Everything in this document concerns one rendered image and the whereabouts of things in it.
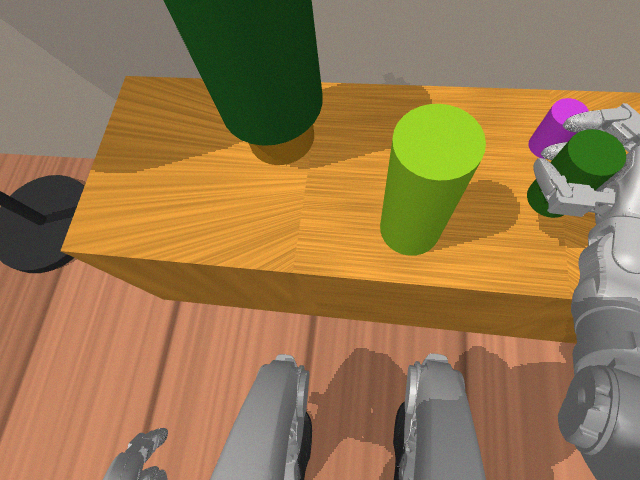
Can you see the floor lamp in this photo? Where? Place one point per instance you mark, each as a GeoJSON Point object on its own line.
{"type": "Point", "coordinates": [34, 221]}

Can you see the right robot hand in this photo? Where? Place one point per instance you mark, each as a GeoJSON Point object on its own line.
{"type": "Point", "coordinates": [619, 195]}

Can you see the left robot hand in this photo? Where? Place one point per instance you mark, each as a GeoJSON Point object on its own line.
{"type": "Point", "coordinates": [129, 465]}

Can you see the potted plant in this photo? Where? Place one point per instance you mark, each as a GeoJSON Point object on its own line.
{"type": "Point", "coordinates": [259, 62]}

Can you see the right robot arm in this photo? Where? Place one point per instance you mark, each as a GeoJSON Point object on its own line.
{"type": "Point", "coordinates": [601, 412]}

